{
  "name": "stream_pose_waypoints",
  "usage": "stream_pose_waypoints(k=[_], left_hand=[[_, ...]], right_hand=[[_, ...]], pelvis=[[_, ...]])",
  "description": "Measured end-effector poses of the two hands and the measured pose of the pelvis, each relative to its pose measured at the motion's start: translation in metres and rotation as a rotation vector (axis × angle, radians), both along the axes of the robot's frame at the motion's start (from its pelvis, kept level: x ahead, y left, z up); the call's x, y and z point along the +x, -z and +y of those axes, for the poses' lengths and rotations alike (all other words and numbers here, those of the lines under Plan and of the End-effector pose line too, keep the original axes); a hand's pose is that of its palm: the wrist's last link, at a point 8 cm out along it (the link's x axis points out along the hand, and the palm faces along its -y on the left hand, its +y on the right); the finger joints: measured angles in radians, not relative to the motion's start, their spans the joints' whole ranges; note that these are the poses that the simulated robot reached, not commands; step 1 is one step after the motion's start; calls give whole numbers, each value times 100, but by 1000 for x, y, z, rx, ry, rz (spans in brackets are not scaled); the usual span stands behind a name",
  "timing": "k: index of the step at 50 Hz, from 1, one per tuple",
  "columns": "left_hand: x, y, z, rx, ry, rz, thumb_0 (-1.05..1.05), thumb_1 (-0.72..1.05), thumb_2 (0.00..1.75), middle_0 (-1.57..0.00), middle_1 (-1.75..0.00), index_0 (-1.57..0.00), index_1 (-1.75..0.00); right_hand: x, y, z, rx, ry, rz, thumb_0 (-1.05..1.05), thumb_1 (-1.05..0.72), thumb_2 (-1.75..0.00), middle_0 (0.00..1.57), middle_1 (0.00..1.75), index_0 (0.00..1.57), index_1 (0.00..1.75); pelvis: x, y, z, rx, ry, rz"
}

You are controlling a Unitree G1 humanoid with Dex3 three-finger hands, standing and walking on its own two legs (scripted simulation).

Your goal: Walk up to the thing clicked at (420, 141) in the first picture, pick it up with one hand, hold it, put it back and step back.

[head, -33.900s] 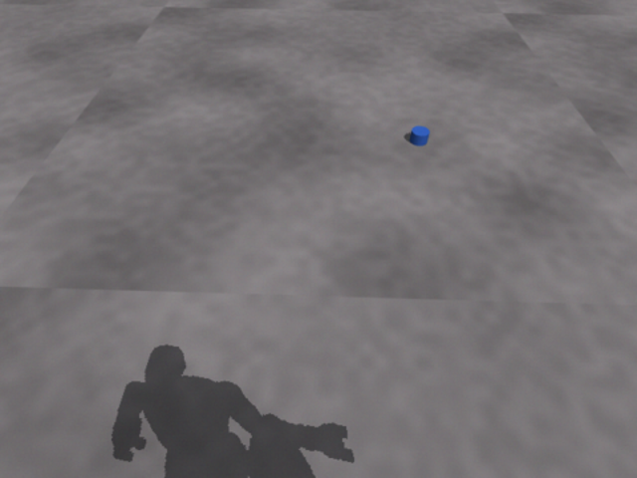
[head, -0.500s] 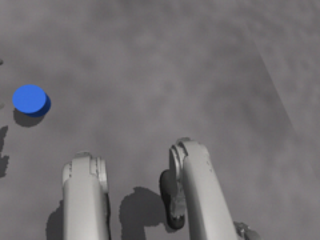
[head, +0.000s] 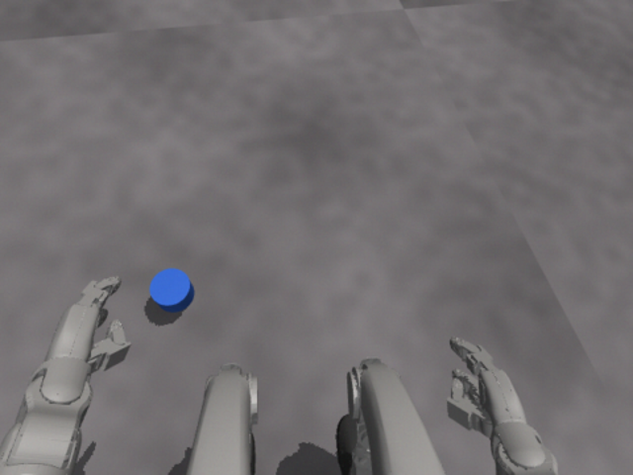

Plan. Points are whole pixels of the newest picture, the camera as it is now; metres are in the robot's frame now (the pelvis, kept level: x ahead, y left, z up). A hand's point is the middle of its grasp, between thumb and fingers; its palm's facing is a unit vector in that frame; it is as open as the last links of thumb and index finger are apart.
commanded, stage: home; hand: left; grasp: from above
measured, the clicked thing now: (172, 290) +0.51 +0.29 -0.53
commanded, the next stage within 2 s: none
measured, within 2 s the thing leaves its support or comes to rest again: neither
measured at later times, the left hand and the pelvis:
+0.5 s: hand (96, 392) +0.23 +0.18 +0.09, palm faces +0.09 -0.98 -0.20, open 7.4 cm; pelvis +0.06 +0.00 +0.14, yaw +2 degrees
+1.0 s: hand (87, 411) +0.21 +0.18 +0.10, palm faces +0.09 -0.98 -0.20, open 7.4 cm; pelvis +0.06 +0.00 +0.15, yaw +3 degrees
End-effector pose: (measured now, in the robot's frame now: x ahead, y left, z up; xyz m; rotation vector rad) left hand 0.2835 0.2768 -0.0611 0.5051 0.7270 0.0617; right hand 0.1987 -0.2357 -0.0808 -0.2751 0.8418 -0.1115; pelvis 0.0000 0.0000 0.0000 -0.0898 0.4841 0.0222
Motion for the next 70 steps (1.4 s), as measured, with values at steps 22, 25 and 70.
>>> stream_pose_waypoints(k=[22,25,70], left_hand=[[-69,-164,-44,-272,-239,55,1,91,90,-20,-30,-21,-30],[-76,-178,-46,-276,-236,46,1,91,90,-20,-30,-21,-30],[-84,-188,-48,-281,-232,54,1,91,90,-20,-30,-20,-30]], right_hand=[[-10,-150,-6,-52,126,-153,1,-91,-89,20,29,20,30],[-1,-161,-5,-50,120,-199,1,-91,-89,20,29,20,30],[19,-171,-3,-40,64,-258,1,-90,-89,21,30,20,30]], pelvis=[[54,-135,-4,30,-25,-237],[58,-142,-3,33,-27,-261],[64,-149,-4,47,-28,-308]])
